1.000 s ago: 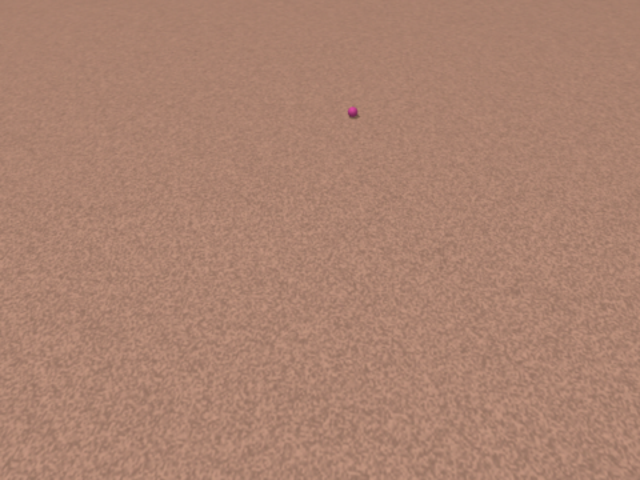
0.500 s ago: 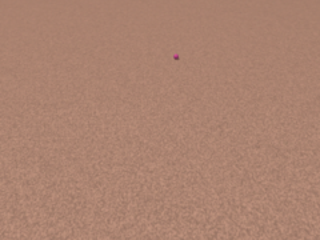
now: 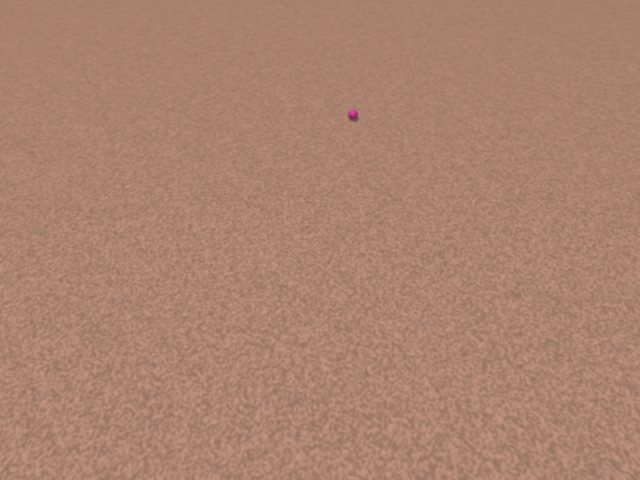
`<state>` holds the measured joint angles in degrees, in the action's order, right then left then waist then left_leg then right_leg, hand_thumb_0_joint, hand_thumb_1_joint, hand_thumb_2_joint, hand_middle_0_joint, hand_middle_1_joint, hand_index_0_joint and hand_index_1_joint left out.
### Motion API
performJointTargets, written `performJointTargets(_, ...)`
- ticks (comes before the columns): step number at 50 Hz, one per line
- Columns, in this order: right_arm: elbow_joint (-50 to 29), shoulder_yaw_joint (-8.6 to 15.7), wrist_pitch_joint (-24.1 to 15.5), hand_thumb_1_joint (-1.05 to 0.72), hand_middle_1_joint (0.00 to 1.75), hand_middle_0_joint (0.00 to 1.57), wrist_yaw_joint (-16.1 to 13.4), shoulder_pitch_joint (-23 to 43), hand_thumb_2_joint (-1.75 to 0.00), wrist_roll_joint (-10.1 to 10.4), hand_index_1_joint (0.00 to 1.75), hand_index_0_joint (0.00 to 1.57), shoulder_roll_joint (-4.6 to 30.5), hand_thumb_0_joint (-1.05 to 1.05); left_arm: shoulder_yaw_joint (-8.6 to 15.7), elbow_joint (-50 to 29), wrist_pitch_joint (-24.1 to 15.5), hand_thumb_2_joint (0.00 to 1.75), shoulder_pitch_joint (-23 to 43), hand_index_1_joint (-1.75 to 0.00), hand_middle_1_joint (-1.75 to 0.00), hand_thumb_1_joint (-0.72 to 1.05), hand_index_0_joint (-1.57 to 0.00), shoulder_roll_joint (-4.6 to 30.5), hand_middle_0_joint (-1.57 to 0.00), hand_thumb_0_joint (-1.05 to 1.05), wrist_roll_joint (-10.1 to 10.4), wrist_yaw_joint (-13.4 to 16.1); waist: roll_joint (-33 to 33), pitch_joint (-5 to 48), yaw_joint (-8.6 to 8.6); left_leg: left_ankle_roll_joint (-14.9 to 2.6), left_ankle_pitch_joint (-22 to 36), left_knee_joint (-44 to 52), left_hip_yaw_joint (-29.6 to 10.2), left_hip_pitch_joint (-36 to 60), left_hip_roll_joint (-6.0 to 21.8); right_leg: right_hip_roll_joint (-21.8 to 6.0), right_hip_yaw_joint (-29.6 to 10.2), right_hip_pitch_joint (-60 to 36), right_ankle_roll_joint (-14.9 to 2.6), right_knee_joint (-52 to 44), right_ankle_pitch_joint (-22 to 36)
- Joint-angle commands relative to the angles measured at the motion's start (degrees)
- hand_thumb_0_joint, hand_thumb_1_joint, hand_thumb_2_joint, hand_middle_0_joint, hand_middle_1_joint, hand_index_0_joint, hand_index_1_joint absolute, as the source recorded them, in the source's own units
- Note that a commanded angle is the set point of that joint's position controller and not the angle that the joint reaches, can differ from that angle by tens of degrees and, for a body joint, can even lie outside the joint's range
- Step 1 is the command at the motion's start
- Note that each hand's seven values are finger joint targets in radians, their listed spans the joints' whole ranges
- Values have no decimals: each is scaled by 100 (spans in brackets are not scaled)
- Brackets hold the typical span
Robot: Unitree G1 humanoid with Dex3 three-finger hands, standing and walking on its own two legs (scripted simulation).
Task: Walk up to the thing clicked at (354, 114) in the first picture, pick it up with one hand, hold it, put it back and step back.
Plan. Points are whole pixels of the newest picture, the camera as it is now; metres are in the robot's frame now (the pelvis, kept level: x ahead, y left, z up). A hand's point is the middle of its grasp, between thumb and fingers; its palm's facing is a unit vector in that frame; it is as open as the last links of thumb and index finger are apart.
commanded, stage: stand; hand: left
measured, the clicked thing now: (352, 114) +2.08 -0.15 -0.75
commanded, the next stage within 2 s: walk up in 0.12 s
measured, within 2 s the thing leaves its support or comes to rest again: neither
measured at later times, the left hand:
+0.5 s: hand (194, 423) +0.22 +0.21 -0.13, palm faces -0.10 -0.88 -0.47, open 7.4 cm
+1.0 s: hand (256, 333) +0.39 +0.14 -0.17, palm faces -0.12 -0.92 -0.38, open 7.4 cm
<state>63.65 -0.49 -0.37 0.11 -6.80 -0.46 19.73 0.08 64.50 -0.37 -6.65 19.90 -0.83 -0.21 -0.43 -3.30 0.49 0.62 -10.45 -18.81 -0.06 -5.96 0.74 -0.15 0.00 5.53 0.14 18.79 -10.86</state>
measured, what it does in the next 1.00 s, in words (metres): walks ahead: right foot, then left foot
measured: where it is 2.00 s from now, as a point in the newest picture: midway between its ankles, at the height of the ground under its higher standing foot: (393, 286)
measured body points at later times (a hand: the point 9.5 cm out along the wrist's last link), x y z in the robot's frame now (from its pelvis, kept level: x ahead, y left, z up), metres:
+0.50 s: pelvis +0.10 -0.10 -0.03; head +0.07 -0.13 +0.41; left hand +0.23 +0.25 -0.10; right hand +0.09 -0.45 -0.16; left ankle +0.00 +0.12 -0.74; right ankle +0.17 -0.24 -0.75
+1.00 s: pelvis +0.36 -0.15 -0.03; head +0.39 -0.14 +0.42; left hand +0.40 +0.19 -0.15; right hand +0.45 -0.48 -0.13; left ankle +0.50 -0.03 -0.75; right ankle +0.17 -0.24 -0.74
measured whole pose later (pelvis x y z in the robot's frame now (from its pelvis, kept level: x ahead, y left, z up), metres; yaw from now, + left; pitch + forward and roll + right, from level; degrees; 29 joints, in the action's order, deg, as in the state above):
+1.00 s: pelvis +0.36 -0.15 -0.03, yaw -8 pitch +0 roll +0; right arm 53.4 5.5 -2.0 5.7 -7.5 -2.3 23.6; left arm 3.0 54.9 -4.4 -20.6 25.7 -0.3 -2.8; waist 1.7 -3.7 3.7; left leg -0.2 -4.7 -31.0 4.0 -25.5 3.7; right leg -2.2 4.1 -4.8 -0.6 26.4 -29.2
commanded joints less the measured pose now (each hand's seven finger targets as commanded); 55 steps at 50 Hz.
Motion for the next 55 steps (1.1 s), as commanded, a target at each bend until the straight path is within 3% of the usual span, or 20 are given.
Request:
performJointTargets(1,-326,232,-157,-90,30,20,-75,247,-90,2,30,20,1215,0,233,-351,-149,90,247,-30,-30,90,-20,1220,-20,0,36,64,36,462,-46,-220,779,248,-535,106,654,-721,-538,44,-175,-304,813)
performJointTargets(5,-311,228,-163,-90,30,20,-71,217,-90,2,30,20,1210,0,223,-347,-156,90,209,-30,-30,90,-20,1203,-20,0,43,65,26,422,-32,-208,843,259,-539,39,655,-719,-529,14,-160,-320,833)
performJointTargets(6,-688,727,-326,-90,30,20,61,-178,-90,-148,30,20,1962,0,676,-827,-222,90,-73,-30,-30,90,-20,1893,-20,0,-125,-175,135,1222,-124,-640,-2423,-289,-625,448,706,-479,-699,435,-380,264,-2143)
performJointTargets(7,-562,806,-363,-90,30,20,118,-337,-90,-199,30,20,2037,0,667,-861,-195,90,294,-30,-30,90,-20,1787,-20,0,-159,-270,-130,747,-295,-758,-3355,-66,-908,537,842,-445,-652,1566,-388,768,-2803)
performJointTargets(10,-661,993,-467,-90,30,20,140,-810,-90,-197,30,20,2246,0,595,-1346,-217,90,1169,-30,-30,90,-20,1460,-20,0,-192,-384,-693,-294,-724,-1529,-3499,1351,-2674,972,2511,-402,-398,3993,-151,3033,-1589)
performJointTargets(20,-1223,965,-545,-90,30,20,278,515,-90,-226,30,20,2120,0,735,-1173,-201,90,-210,-30,-30,90,-20,1581,-20,0,-42,-709,-1070,-19,232,-859,-2556,949,-10,-1030,1344,-609,310,1003,45,1970,-204)
performJointTargets(23,-1202,865,-431,-90,30,20,275,483,-90,-247,30,20,1819,0,885,-759,-289,90,-1287,-30,-30,90,-20,1818,-20,0,-92,-565,361,321,767,-694,-2626,-1286,597,-2019,917,-258,610,-797,-2,1484,-114)
performJointTargets(24,-1221,693,-411,-90,30,20,277,287,-90,-271,30,20,1379,0,1039,-567,-362,90,-2118,-30,-30,90,-20,2203,-20,0,-113,-437,1827,626,1184,-554,-2473,-3368,931,-2872,274,-275,86,-1678,-118,1048,-1257)
performJointTargets(25,-1402,521,-399,-90,30,20,327,170,-90,-172,30,20,1000,0,1135,-648,-402,90,-2427,-30,-30,90,-20,2595,-20,0,-148,-337,2814,384,1213,-336,-2574,-4894,544,-3905,-190,-1308,-2177,-1427,-351,-201,-3533)
performJointTargets(26,-1413,633,-364,-90,30,20,315,-39,-90,-82,30,20,1496,0,1057,-1020,-446,90,-1673,-30,-30,90,-20,2790,-20,0,-76,-330,1890,291,766,-194,-1971,-5329,3,-3778,-58,-2307,-4269,-689,-888,-1616,-4947)
performJointTargets(27,-1378,744,-371,-90,30,20,298,137,-90,-123,30,20,1905,0,1048,-1246,-459,90,-1048,-30,-30,90,-20,2921,-20,0,17,-333,1336,-174,554,-199,-1704,-5403,-256,-3629,410,-2547,-4655,46,-1210,-1788,-5113)
performJointTargets(30,-1039,740,-362,-90,30,20,395,-299,-90,21,30,20,1855,0,869,-1412,-583,90,-317,-30,-30,90,-20,2310,-20,0,67,-250,792,-271,-23,-300,-658,-4814,-491,-2869,813,-1730,-2425,758,-885,-1258,-3144)
performJointTargets(32,-1005,752,-318,-90,30,20,479,-566,-90,10,30,20,1794,0,801,-1370,-642,90,-413,-30,-30,90,-20,2109,-20,0,72,-244,792,-229,-62,-265,-317,-4322,-359,-2590,786,-1530,-1775,878,-849,-1238,-2583)
performJointTargets(39,-1580,812,-231,-90,30,20,640,452,-90,-130,30,20,1625,0,776,-1463,-769,90,-861,-30,-30,90,-20,2117,-20,0,88,-218,314,-580,153,127,569,-2735,-50,-3133,766,-1307,-900,535,-907,-1505,-1862)
performJointTargets(45,-1789,765,-384,-90,30,20,630,968,-90,-82,30,20,1335,0,756,-1375,-658,90,-1260,-30,-30,90,-20,2073,-20,0,56,-216,312,-75,421,-110,656,-1214,353,-2011,507,-1238,-194,-364,-984,-661,699)
performJointTargets(48,-1521,857,-413,-90,30,20,488,-39,-90,-177,30,20,1414,0,683,-1451,-576,90,-1245,-30,-30,90,-20,2056,-20,0,135,-145,138,493,-47,-304,391,-738,748,-582,39,-1083,185,-386,-839,1092,2518)
performJointTargets(49,-1284,980,-455,-90,30,20,419,-913,-90,-282,30,20,1712,0,583,-1507,-527,90,-1466,-30,-30,90,-20,1806,-20,0,160,-125,-332,1039,-369,-621,-53,-775,604,810,-15,-770,352,334,-650,2500,2385)
performJointTargets(51,-1318,1256,-494,-90,30,20,309,-1987,-90,-294,30,20,2556,0,457,-1701,-528,90,-1701,-30,-30,90,-20,1408,-20,0,292,-75,-1685,1903,-831,-1760,-1015,-187,-3626,3415,2411,609,144,3552,-209,5078,-1668)
performJointTargets(52,-1327,1328,-489,-90,30,20,276,-1843,-90,-79,30,20,2571,0,512,-1651,-534,90,-1297,-30,-30,90,-20,1898,-20,0,244,-3,-1226,1824,-814,-2149,-878,-62,-3926,3165,2770,-9,-592,3805,-399,5473,-1852)
performJointTargets(55,-1536,960,-505,-90,30,20,188,-1236,-90,12,30,20,1960,0,436,-1697,-646,90,-681,-30,-30,90,-20,1669,-20,0,274,-121,-368,843,-566,-1405,2042,-164,-1209,1338,1819,-322,-850,3197,-311,4988,-1044)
